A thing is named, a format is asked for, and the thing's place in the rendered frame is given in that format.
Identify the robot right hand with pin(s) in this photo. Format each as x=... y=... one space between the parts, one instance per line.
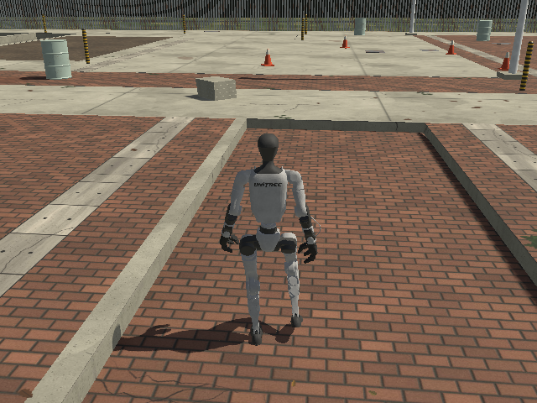
x=312 y=250

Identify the robot right foot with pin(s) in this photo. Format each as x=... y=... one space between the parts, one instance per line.
x=296 y=321

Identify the robot right upper arm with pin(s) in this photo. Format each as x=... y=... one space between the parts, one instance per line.
x=295 y=178

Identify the robot foot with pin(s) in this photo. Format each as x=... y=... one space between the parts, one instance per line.
x=296 y=321
x=256 y=338

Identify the robot left upper arm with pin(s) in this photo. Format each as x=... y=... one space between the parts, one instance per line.
x=241 y=179

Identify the robot left foot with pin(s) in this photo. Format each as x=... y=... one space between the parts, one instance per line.
x=256 y=338

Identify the robot left hand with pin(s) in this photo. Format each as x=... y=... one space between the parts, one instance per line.
x=224 y=241

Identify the robot right forearm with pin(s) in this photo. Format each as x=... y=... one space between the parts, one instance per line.
x=307 y=227

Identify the robot left forearm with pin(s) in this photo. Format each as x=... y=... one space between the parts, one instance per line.
x=228 y=224

